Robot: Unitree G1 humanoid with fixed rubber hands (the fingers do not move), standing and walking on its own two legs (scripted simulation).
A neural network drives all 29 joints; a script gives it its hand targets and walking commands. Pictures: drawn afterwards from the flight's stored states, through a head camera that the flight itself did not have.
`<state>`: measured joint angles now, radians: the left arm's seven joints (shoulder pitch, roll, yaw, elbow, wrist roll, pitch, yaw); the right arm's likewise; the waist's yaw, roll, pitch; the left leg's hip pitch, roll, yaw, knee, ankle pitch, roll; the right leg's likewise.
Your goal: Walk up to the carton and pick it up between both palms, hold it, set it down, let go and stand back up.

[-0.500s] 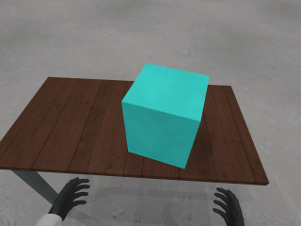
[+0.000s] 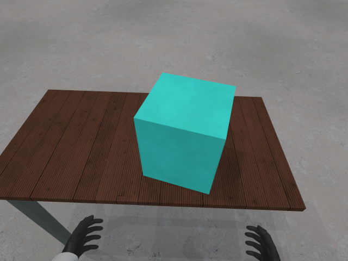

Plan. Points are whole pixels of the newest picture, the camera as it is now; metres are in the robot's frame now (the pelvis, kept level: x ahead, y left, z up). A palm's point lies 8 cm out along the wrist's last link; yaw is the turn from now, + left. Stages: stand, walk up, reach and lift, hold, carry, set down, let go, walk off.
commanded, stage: set down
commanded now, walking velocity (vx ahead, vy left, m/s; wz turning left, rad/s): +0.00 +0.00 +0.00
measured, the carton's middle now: (186, 134) +0.46 +0.00 +0.02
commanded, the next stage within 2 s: let go in 0.84 s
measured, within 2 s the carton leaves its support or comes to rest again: neither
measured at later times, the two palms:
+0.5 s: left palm (87, 250) +0.16 +0.21 -0.07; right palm out of the picture +0.15 -0.23 -0.08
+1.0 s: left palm (90, 252) +0.16 +0.21 -0.08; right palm out of the picture +0.15 -0.24 -0.09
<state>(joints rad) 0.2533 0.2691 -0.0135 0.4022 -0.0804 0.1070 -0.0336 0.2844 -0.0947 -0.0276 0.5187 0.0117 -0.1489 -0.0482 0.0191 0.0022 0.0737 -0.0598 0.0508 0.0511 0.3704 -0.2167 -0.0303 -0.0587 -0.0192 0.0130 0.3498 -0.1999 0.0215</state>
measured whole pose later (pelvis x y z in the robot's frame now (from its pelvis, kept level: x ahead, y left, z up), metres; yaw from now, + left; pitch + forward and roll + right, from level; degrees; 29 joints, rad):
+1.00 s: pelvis +0.00 -0.02 +0.00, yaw +0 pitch -4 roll +0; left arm 0.19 0.20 -0.02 0.50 -0.01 0.15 0.02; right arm 0.18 -0.18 -0.04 0.75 -0.03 -0.19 0.02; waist 0.01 0.00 0.08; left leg -0.07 0.07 0.04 0.36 -0.21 -0.05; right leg -0.08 0.00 0.00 0.37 -0.21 0.00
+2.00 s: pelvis -0.01 +0.01 +0.00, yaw +4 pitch -2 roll +0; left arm 0.23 0.37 -0.01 1.03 0.02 -0.01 -0.01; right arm 0.17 -0.37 0.01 1.05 -0.02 -0.01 0.03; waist 0.03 0.01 0.01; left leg -0.17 0.00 -0.01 0.41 -0.20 0.00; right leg -0.14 -0.06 -0.05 0.38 -0.20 0.04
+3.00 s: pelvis -0.01 +0.00 +0.00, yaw +5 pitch -3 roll +0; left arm 0.16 0.36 0.00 1.11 0.01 -0.01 -0.01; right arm 0.13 -0.37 0.01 1.09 -0.01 -0.01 0.01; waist 0.02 0.02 0.02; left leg -0.14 0.02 -0.02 0.36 -0.17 -0.02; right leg -0.11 -0.05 -0.06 0.35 -0.19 0.03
